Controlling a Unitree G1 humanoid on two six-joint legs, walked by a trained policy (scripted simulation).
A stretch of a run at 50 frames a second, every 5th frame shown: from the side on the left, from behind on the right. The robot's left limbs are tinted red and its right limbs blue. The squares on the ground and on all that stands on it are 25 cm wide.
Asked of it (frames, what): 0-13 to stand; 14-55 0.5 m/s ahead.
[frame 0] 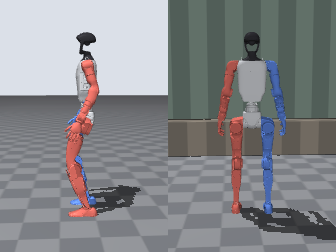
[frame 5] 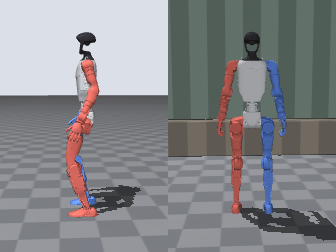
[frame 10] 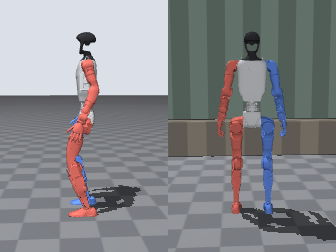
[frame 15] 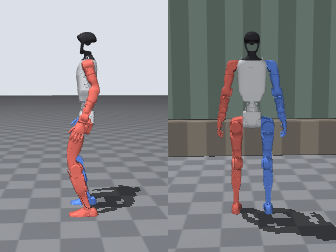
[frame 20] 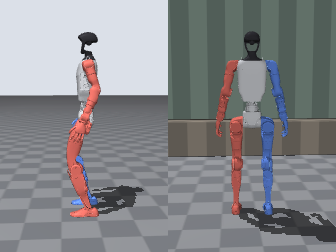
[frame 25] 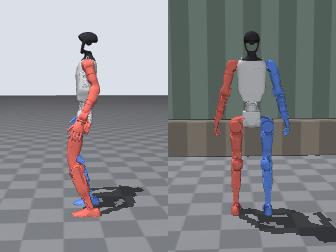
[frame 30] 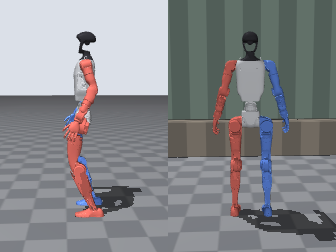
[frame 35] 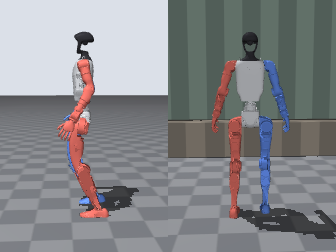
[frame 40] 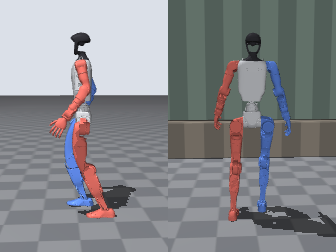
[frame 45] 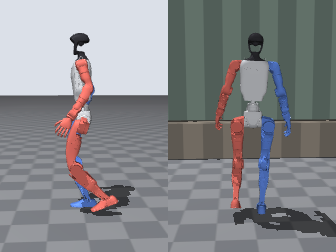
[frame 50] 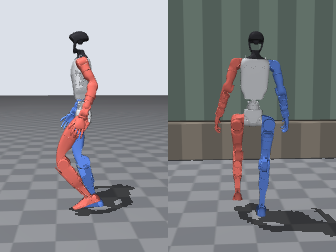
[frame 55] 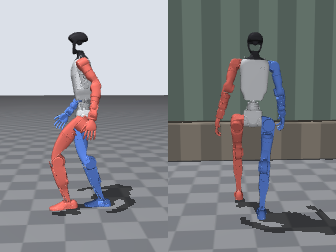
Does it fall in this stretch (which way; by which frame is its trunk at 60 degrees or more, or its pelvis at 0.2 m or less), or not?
no
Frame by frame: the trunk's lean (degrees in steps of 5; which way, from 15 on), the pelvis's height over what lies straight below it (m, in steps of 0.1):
0: 0, 0.8
5: 0, 0.8
10: 0, 0.8
15: 0, 0.8
20: 0, 0.8
25: 5, 0.8
30: 5, 0.8
35: 0, 0.8
40: 0, 0.8
45: 5, 0.8
50: 5, 0.8
55: 5, 0.8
